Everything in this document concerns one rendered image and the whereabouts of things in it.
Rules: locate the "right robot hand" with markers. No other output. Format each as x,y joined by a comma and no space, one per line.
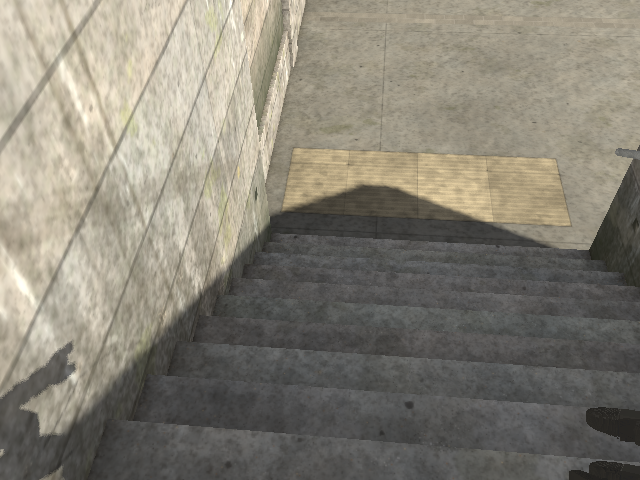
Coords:
623,423

